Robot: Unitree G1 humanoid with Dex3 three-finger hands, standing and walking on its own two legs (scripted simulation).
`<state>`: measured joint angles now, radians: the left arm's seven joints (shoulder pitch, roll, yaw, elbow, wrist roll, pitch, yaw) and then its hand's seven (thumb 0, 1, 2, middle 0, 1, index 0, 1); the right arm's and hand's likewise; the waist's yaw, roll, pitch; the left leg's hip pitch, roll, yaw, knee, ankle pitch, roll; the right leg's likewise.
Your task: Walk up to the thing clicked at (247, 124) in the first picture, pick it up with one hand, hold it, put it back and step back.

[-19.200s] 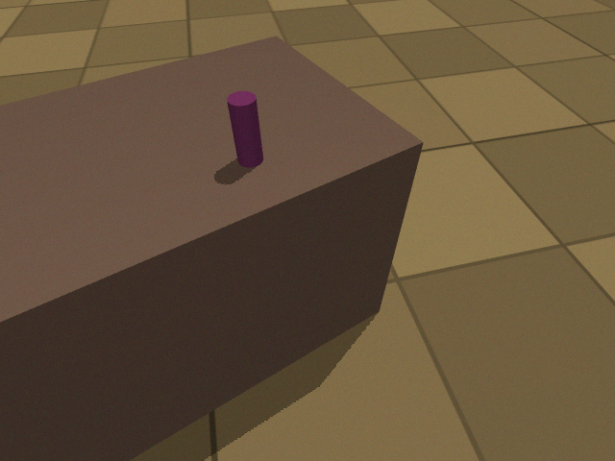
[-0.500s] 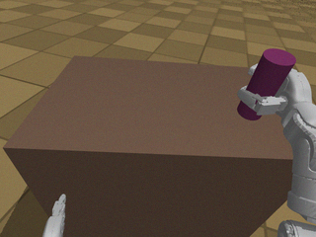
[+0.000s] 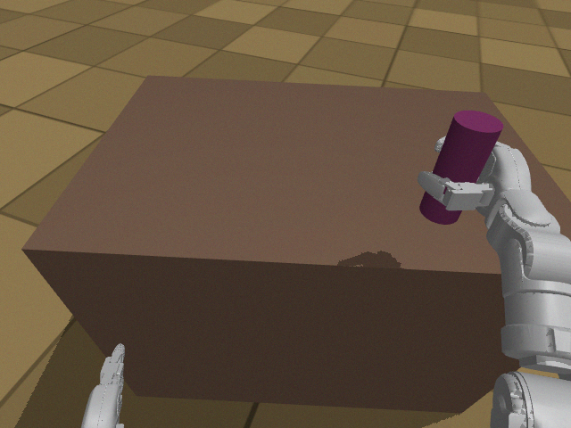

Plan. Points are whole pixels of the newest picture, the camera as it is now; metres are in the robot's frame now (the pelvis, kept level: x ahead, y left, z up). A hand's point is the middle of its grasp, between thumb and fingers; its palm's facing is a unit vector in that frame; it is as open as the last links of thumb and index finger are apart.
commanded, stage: crouch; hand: right
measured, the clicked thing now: (456, 171) +0.40 -0.18 +0.20
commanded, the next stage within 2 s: lower in 1.00 s
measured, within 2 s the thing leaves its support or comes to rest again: rests again in 1.96 s
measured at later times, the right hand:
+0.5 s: hand (434, 171) +0.46 -0.19 +0.15, palm faces +0.09 +1.00 -0.01, open 8.1 cm
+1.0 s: hand (430, 166) +0.50 -0.20 +0.13, palm faces +0.10 +0.99 +0.00, open 8.1 cm
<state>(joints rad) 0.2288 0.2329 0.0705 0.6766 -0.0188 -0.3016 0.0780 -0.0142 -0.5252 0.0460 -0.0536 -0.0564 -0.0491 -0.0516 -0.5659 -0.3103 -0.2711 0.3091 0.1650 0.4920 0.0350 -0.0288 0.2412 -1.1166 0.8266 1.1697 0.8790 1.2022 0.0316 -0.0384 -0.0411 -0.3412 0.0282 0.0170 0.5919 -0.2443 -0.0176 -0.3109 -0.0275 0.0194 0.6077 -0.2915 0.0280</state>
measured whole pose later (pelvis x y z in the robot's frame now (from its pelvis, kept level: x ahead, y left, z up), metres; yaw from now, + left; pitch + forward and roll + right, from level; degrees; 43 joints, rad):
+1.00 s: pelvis +0.02 -0.01 -0.01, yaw +2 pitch +8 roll +1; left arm 0.26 0.22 0.03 0.49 -0.01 -0.20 0.06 -0.01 -0.51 0.04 -0.06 -0.06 -0.06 -0.05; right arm -0.79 -0.42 -0.35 0.96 0.11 -0.09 0.10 -0.03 0.24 -1.12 0.83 1.17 0.88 1.20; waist 0.11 0.00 -0.08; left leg -0.52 0.01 -0.02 0.63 -0.26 -0.03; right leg -0.49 -0.04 -0.01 0.68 -0.34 0.01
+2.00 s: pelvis +0.01 -0.01 -0.04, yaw +2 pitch +16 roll +2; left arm 0.31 0.24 0.01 0.28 0.03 -0.16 0.03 -0.01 -0.53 0.04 -0.07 -0.05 -0.06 -0.05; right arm -0.85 -0.51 -0.43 1.15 0.06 -0.27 0.13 -0.03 0.24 -1.12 0.83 1.17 0.88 1.20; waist 0.19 0.01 -0.10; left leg -0.79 0.00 -0.01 0.85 -0.34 -0.03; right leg -0.77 -0.05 0.01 0.92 -0.42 0.02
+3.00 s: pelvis +0.01 -0.01 -0.05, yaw +2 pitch +18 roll +2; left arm 0.36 0.25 0.03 0.17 0.02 -0.10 0.02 -0.01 -0.51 0.04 -0.07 -0.06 -0.06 -0.06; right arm -0.87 -0.54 -0.48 1.09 0.05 -0.25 0.14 -0.01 0.46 -0.14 0.30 0.22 0.31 0.22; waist 0.20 0.00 -0.12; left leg -0.85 0.00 0.00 0.91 -0.37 -0.03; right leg -0.83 -0.05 0.02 0.98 -0.46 0.02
